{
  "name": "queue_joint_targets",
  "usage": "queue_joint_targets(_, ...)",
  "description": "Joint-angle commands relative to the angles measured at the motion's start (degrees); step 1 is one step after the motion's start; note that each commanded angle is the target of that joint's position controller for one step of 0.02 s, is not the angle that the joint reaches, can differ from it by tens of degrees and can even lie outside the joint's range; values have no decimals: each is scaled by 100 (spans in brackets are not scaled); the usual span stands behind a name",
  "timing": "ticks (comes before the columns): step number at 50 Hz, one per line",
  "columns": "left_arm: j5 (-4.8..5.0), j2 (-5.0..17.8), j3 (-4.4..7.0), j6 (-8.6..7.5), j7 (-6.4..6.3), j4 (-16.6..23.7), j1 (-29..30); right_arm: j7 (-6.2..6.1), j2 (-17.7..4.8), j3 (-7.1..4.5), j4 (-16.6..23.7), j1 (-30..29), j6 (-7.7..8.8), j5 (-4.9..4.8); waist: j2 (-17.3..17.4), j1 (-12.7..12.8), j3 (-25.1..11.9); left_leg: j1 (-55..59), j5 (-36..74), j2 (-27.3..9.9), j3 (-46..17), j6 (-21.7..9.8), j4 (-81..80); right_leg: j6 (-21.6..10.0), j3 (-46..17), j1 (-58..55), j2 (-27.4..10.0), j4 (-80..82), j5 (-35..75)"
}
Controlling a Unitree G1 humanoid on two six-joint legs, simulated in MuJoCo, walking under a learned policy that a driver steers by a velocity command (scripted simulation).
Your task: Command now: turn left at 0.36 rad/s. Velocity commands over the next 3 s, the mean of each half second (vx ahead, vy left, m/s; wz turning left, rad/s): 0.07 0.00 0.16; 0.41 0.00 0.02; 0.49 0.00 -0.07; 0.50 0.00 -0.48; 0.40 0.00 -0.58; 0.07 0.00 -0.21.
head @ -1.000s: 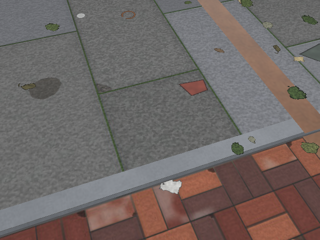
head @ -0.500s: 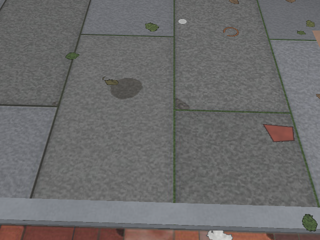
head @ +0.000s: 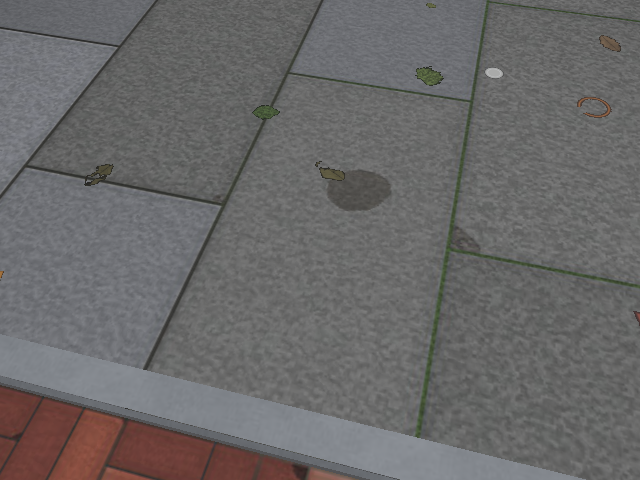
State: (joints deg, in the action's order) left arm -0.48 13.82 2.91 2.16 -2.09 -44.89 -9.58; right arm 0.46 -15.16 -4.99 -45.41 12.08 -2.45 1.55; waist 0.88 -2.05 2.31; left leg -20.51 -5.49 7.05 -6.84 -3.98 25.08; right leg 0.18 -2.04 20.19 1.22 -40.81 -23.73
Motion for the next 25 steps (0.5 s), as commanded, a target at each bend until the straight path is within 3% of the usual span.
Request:
queue_joint_targets(1, 25, 369, 81, -120, -44, 151, -812, -26, -755, -159, 301, -135, 3, -57, 641, 329, -629, 206, -663, -1347, -1718, -513, -727, -232, 274, -1039, 193, 1437, 515)
queue_joint_targets(2, -22, 487, 100, -161, -74, 156, -857, -61, -627, -117, 293, -67, 4, -98, 376, 328, -521, -128, -1141, -1101, -1579, -229, -519, -343, -20, -1387, -84, 2141, 638)
queue_joint_targets(3, -132, 869, 148, -197, -103, 284, -768, -85, -297, -27, 320, 176, 22, -127, -704, 177, -569, -552, -1964, -575, -992, 69, 522, -601, -1398, -1602, -1353, 2889, -50)
queue_joint_targets(4, -158, 1273, 218, -206, -58, 451, -251, -120, -456, -79, 398, -93, 58, -115, -1439, 209, -54, -1072, -2381, 349, 71, 207, 1489, -1139, -2637, -724, -2265, 3308, 158)
queue_joint_targets(5, -175, 995, 164, -235, -38, 403, -218, -96, -667, -133, 353, -126, 75, 53, -876, 131, 59, -569, -2317, 19, -250, 235, 2444, -1366, -2307, -232, -2198, 3099, 936)
queue_joint_targets(6, -115, 737, 87, -271, -21, 417, 94, -48, -618, -143, 215, 122, 76, 11, -662, -131, 12, -408, -2011, 37, -264, 243, 2883, -1274, -1742, -206, -1829, 2916, 1530)
queue_joint_targets(7, -93, 648, 67, -287, -2, 445, 269, -32, -582, -135, 83, 335, 60, -9, -630, -224, -16, -347, -1780, 35, -214, 302, 3174, -1121, -1228, -317, -1502, 2758, 2085)
queue_joint_targets(9, -62, 585, 44, -319, -6, 436, 205, -16, -514, -100, -48, 471, 25, 6, -846, -144, -212, -439, -1742, -2, -89, 443, 3291, -1087, -768, -888, -1247, 2477, 3147)
queue_joint_targets(11, -51, 544, 21, -329, 3, 281, -138, -29, -365, -14, -26, 207, -2, -36, -831, 71, -287, -426, -1827, -156, 38, 586, 2673, -1127, -632, -1397, -1230, 2269, 3718)
queue_joint_targets(13, -54, 611, 26, -316, 10, 133, -374, -58, -217, 96, -18, -34, -25, -76, -939, 262, -366, -71, -1993, -340, 309, 636, 1730, -1129, -605, -1686, -1231, 2087, 3912)
queue_joint_targets(15, -86, 770, 71, -259, 35, -4, -560, -112, -240, 139, -53, -129, -31, -146, -1135, 400, -386, 328, -2082, -345, 586, 578, 926, -1144, -710, -1774, -1246, 1920, 4187)
queue_joint_targets(17, -76, 787, 83, -201, 75, -121, -595, -157, -165, 201, -252, 173, 18, -135, -1014, 249, -450, 1123, -1213, -301, 802, 426, -464, -939, -762, -1524, -1116, 1993, 2642)
queue_joint_targets(18, -61, 801, 107, -182, 84, -178, -654, -187, -259, 187, -334, 264, 82, -59, -889, 216, -358, 1658, -923, -356, 694, 304, -778, -790, -833, -1058, -1029, 2015, 1572)
queue_joint_targets(19, -65, 712, 98, -193, 109, -146, -606, -213, -465, 156, -390, 395, 166, 15, -569, 167, -343, 2170, -1301, -723, 241, 128, -676, -663, -787, -438, -891, 1887, 542)
queue_joint_targets(20, -30, 443, 27, -222, 164, 22, -357, -221, -843, 81, -458, 576, 214, 45, 316, 116, -183, 2349, -2331, -1367, -810, -289, -830, -489, -216, 468, -321, 1351, -367)
queue_joint_targets(21, -82, 464, 18, -240, 189, 174, 95, -163, -1066, -17, -626, 915, 216, -36, 1038, -165, 243, 1889, -3384, -2034, -1809, -774, -1425, -384, 424, 887, 140, 571, -393)
queue_joint_targets(22, -130, 606, 62, -266, 207, 282, 431, -130, -966, 4, -639, 930, 253, -6, 1039, -296, 711, 1645, -3673, -2407, -2273, -1042, -1829, -381, 442, 1230, -2, -11, -377)
queue_joint_targets(23, -99, 652, 99, -303, 235, 334, 558, -124, -834, 38, -663, 922, 306, 25, 940, -298, 884, 1611, -3541, -2496, -2374, -1157, -2022, -385, 264, 1524, -131, -509, -415)
queue_joint_targets(25, -115, 666, 141, -385, 331, 265, 327, -145, -739, 64, -664, 741, 409, -21, 754, -70, 778, 1941, -2765, -2278, -1906, -1055, -2050, -361, 139, 1725, -354, -775, -89)
